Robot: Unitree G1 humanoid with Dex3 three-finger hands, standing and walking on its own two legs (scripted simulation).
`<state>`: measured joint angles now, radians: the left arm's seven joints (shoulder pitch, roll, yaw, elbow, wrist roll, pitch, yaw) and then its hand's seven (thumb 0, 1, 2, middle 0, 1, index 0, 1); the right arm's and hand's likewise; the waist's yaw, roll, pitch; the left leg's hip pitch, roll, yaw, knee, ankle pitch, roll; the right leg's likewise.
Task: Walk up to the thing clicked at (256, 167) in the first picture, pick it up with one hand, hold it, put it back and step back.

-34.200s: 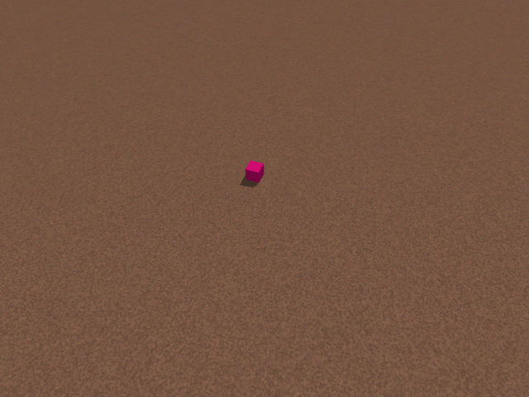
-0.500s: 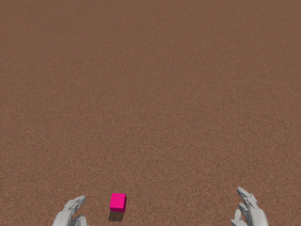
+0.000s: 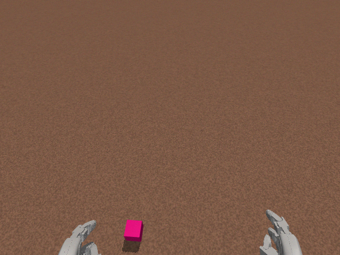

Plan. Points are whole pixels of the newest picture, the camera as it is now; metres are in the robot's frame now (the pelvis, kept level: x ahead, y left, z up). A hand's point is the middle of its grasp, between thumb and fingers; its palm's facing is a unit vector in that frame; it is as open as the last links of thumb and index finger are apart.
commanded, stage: home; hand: left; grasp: from above
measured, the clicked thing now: (134, 230) +0.40 +0.21 -0.67
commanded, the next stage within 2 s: stand in 0.60 s
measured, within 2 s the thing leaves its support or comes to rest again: neither
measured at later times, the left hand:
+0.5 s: hand out of the picture +0.16 +0.18 -0.04, palm faces +0.04 -0.98 -0.19, open 7.4 cm
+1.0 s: hand out of the picture +0.10 +0.24 -0.10, palm faces +0.05 -0.94 -0.33, open 7.4 cm
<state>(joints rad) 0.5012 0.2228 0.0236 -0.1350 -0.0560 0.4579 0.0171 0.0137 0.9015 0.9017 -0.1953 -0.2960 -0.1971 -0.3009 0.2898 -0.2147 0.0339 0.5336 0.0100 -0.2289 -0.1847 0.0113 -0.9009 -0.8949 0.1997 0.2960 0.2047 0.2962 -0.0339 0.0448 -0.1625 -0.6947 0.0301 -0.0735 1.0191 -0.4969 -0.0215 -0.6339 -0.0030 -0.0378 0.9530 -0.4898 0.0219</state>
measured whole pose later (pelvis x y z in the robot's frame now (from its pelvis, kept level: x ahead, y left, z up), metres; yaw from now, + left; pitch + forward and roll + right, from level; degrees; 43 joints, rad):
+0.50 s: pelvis +0.00 +0.00 +0.00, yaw +0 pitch +10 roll -3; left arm 0.51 0.23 0.02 -0.15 -0.06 0.46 0.02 0.01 0.90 0.90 -0.20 -0.30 -0.20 -0.30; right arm 0.29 -0.21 0.03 0.52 0.01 -0.22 -0.18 0.01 -0.90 -0.89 0.20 0.30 0.20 0.30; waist -0.04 0.05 -0.16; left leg -0.71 0.03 -0.08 1.03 -0.50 -0.02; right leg -0.64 0.00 -0.04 0.96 -0.49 0.02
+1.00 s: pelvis -0.02 +0.01 +0.03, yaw +1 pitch +0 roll +0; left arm 0.22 0.29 0.05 0.70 0.04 0.06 0.03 0.01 0.90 0.90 -0.20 -0.30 -0.20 -0.30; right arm 0.19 -0.30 -0.04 0.87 -0.05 -0.03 -0.01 0.01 -0.90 -0.90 0.20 0.30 0.21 0.30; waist 0.03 -0.01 0.04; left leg -0.40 -0.01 -0.04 0.78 -0.37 0.00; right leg -0.36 -0.05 -0.01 0.76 -0.39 0.04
